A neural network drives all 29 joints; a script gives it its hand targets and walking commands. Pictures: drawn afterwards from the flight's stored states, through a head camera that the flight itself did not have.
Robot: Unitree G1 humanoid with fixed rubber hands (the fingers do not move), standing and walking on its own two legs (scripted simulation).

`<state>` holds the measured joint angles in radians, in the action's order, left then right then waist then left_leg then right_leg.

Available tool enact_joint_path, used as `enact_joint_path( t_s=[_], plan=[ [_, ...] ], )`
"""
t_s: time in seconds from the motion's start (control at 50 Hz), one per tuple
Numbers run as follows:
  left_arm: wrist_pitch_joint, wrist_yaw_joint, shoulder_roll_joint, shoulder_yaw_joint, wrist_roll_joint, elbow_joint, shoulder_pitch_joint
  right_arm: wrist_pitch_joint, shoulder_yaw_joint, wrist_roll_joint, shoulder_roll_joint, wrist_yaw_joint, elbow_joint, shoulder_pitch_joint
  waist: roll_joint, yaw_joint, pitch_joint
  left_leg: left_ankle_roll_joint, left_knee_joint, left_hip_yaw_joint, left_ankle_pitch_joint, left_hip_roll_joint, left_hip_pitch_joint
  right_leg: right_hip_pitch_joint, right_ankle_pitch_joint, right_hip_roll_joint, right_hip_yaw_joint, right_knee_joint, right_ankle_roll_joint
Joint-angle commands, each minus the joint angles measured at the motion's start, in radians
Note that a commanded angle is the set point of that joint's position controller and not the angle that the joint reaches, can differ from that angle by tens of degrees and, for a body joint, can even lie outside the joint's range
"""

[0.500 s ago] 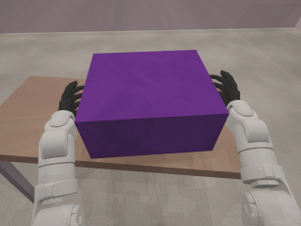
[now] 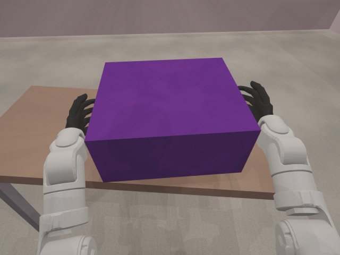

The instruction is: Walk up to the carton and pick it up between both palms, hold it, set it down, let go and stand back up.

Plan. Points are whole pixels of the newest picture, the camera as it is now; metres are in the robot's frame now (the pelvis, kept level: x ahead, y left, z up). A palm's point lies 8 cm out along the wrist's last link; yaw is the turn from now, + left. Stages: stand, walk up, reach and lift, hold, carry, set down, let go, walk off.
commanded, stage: hold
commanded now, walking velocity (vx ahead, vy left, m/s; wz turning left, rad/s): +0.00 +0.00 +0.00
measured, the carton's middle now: (168, 113) +0.41 +0.01 +0.14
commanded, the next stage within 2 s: none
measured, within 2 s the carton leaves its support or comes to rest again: neither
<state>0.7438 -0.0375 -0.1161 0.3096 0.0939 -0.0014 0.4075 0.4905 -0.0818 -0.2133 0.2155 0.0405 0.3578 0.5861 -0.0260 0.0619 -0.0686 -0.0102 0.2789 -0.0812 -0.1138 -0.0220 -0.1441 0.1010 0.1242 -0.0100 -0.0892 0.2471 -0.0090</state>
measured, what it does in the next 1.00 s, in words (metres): stands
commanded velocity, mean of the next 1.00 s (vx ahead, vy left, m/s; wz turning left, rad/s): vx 0.00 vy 0.00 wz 0.00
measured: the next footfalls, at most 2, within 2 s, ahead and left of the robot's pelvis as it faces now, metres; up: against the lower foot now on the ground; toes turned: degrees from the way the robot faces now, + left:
none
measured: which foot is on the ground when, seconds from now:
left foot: down 0.00-1.00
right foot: down 0.00-1.00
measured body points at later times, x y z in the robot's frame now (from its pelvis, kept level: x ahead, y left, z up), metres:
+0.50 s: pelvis +0.01 +0.00 +0.00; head -0.03 +0.01 +0.45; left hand +0.36 +0.22 +0.16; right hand +0.38 -0.20 +0.18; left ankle +0.02 +0.11 -0.75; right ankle +0.01 -0.11 -0.75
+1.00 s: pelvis +0.00 +0.00 +0.00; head -0.03 +0.01 +0.45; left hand +0.35 +0.21 +0.16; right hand +0.37 -0.20 +0.18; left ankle +0.02 +0.11 -0.75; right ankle +0.01 -0.11 -0.75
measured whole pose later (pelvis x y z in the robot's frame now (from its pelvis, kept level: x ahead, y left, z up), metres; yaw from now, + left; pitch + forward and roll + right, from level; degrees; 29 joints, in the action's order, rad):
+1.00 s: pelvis +0.00 +0.00 +0.00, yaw +0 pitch -1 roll +0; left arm 0.73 -0.03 -0.12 0.31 0.09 0.02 0.42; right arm 0.48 -0.09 -0.20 0.21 0.03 0.36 0.59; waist -0.01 0.06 -0.08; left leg -0.01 0.28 -0.08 -0.11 -0.02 -0.15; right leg 0.11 0.13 -0.01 -0.09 0.25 -0.01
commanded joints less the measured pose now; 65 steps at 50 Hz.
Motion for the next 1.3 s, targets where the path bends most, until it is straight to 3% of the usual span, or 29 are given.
enact_joint_path(
  t_s=[0.0, 0.06, 0.16, 0.28, 0.44, 0.66, 0.76, 0.86, 0.92, 1.0, 1.18, 1.28],
  plan=[
    [-0.098, -0.143, 0.345, -0.465, -0.170, -0.222, 0.744, -0.091, 0.296, -0.090, -0.449, -0.147, -0.331, 0.656, 0.069, 0.004, -0.449, 0.037, -0.002, 0.076, 0.126, 0.044, 0.183, -0.048, -0.139, 0.043, 0.053, -0.002, 0.004],
    [-0.121, -0.137, 0.348, -0.479, -0.184, -0.221, 0.801, -0.099, 0.295, -0.082, -0.470, -0.152, -0.322, 0.675, 0.069, 0.007, -0.469, 0.035, 0.002, 0.076, 0.120, 0.047, 0.179, -0.039, -0.146, 0.038, 0.056, 0.001, 0.008],
    [-0.121, -0.147, 0.352, -0.443, -0.162, -0.154, 0.760, -0.101, 0.298, -0.071, -0.478, -0.149, -0.291, 0.674, 0.039, -0.005, -0.446, 0.026, -0.005, 0.070, 0.112, 0.054, 0.160, -0.078, -0.175, 0.035, 0.059, 0.003, 0.017],
    [-0.125, -0.158, 0.344, -0.428, -0.151, -0.160, 0.750, -0.107, 0.322, -0.085, -0.482, -0.132, -0.309, 0.682, 0.016, -0.003, -0.452, 0.020, 0.001, 0.072, 0.164, 0.061, 0.156, -0.121, -0.260, 0.033, 0.067, 0.010, 0.025],
    [-0.120, -0.151, 0.347, -0.465, -0.165, -0.229, 0.731, -0.101, 0.336, -0.116, -0.469, -0.122, -0.346, 0.635, 0.055, 0.013, -0.458, 0.044, 0.022, 0.081, 0.236, 0.058, 0.207, -0.101, -0.298, 0.042, 0.060, 0.016, 0.019],
    [-0.114, -0.131, 0.349, -0.493, -0.187, -0.290, 0.717, -0.096, 0.330, -0.122, -0.437, -0.133, -0.397, 0.622, 0.087, 0.016, -0.477, 0.061, 0.038, 0.089, 0.276, 0.048, 0.242, -0.060, -0.259, 0.054, 0.049, 0.014, 0.007],
    [-0.105, -0.135, 0.338, -0.463, -0.172, -0.240, 0.720, -0.087, 0.320, -0.113, -0.440, -0.140, -0.371, 0.639, 0.066, 0.000, -0.439, 0.044, 0.013, 0.081, 0.192, 0.049, 0.201, -0.057, -0.205, 0.044, 0.056, 0.005, 0.008],
    [-0.107, -0.132, 0.343, -0.465, -0.178, -0.257, 0.737, -0.088, 0.321, -0.111, -0.438, -0.142, -0.364, 0.646, 0.061, 0.002, -0.467, 0.049, 0.022, 0.082, 0.227, 0.047, 0.219, -0.059, -0.229, 0.048, 0.055, 0.007, 0.008],
    [-0.106, -0.137, 0.345, -0.448, -0.173, -0.217, 0.720, -0.090, 0.323, -0.103, -0.455, -0.142, -0.362, 0.656, 0.030, -0.009, -0.460, 0.035, 0.009, 0.078, 0.176, 0.050, 0.188, -0.076, -0.216, 0.043, 0.058, 0.005, 0.013],
    [-0.100, -0.155, 0.330, -0.421, -0.143, -0.183, 0.708, -0.084, 0.320, -0.090, -0.455, -0.138, -0.296, 0.627, 0.017, -0.006, -0.407, 0.023, -0.010, 0.067, 0.134, 0.054, 0.160, -0.103, -0.213, 0.037, 0.063, 0.004, 0.024],
    [-0.132, -0.149, 0.347, -0.460, -0.168, -0.196, 0.786, -0.103, 0.315, -0.089, -0.487, -0.138, -0.308, 0.664, 0.070, 0.003, -0.452, 0.031, -0.002, 0.072, 0.131, 0.055, 0.167, -0.079, -0.192, 0.036, 0.058, 0.009, 0.017],
    [-0.136, -0.139, 0.358, -0.478, -0.177, -0.218, 0.781, -0.108, 0.316, -0.087, -0.477, -0.143, -0.319, 0.658, 0.067, 0.007, -0.479, 0.038, 0.005, 0.079, 0.161, 0.055, 0.191, -0.076, -0.202, 0.042, 0.054, 0.009, 0.013]
  ],
)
